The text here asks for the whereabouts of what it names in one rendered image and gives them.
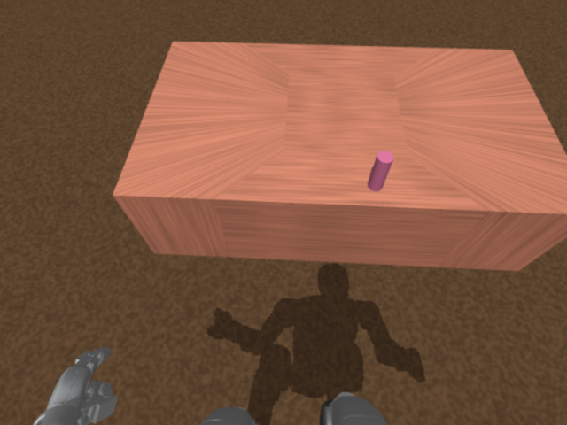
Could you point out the left robot hand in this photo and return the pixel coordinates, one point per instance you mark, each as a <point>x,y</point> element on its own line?
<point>95,399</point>

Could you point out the can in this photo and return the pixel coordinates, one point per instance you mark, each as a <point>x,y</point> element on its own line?
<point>380,170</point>

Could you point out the left robot arm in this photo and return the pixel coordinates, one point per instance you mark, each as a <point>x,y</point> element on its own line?
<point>61,415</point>

